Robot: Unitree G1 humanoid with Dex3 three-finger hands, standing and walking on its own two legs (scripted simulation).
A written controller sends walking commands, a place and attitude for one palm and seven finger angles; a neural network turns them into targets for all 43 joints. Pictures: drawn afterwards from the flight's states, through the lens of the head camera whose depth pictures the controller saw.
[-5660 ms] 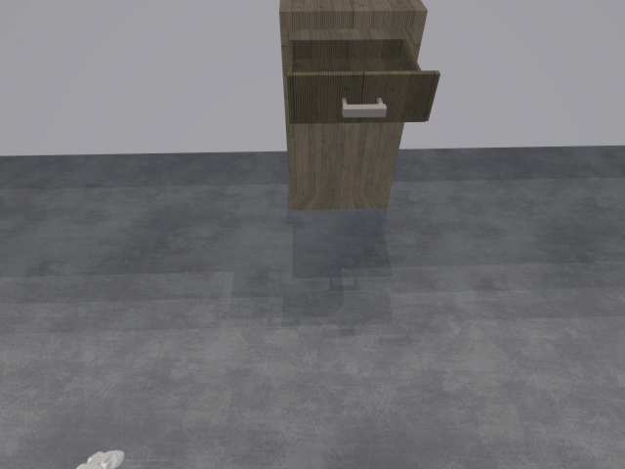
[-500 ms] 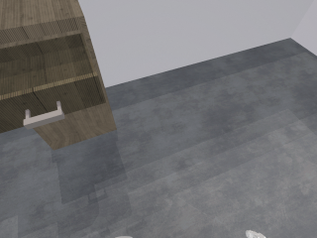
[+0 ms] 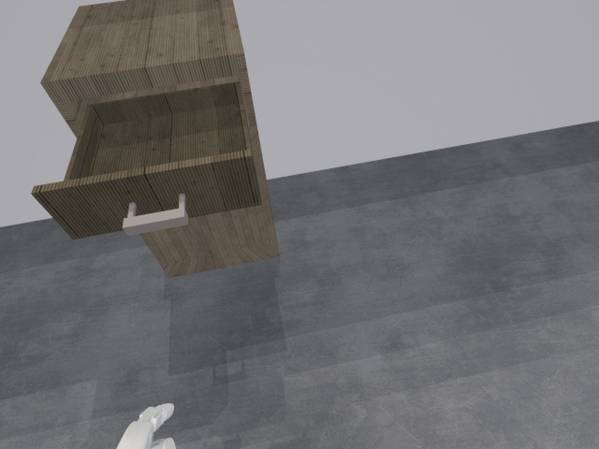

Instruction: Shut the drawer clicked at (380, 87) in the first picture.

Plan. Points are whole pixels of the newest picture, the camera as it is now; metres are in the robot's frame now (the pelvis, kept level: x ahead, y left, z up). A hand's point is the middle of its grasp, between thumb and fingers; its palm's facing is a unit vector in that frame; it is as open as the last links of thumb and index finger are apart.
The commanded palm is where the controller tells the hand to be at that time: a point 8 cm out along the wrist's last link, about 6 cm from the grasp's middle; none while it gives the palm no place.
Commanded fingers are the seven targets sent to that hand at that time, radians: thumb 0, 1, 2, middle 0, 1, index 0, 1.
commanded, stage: turn to face it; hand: left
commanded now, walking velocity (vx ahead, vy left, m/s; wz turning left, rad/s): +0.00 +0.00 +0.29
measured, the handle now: (156, 212) +0.53 +0.30 -0.04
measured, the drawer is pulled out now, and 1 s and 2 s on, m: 0.30 0.30 0.30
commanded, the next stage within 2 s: take the last steps up to it in 0.14 s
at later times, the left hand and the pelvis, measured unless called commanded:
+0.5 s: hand out of the picture -0.05 +0.25 -0.17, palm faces +0.20 -0.96 -0.18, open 7.4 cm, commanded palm none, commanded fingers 0.00 0.90 0.90 -0.20 -0.30 -0.20 -0.30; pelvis +0.01 +0.06 +0.01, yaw +8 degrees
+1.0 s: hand (185, 377) +0.26 +0.22 -0.16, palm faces +0.05 -0.99 -0.15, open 7.4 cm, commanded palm none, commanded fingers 0.00 0.90 0.90 -0.20 -0.30 -0.20 -0.30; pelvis +0.14 +0.04 +0.00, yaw +7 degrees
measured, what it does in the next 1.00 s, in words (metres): walks ahead: left foot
